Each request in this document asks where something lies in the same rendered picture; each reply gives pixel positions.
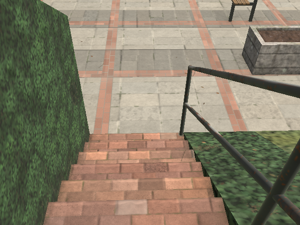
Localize stairs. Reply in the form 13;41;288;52
43;132;229;225

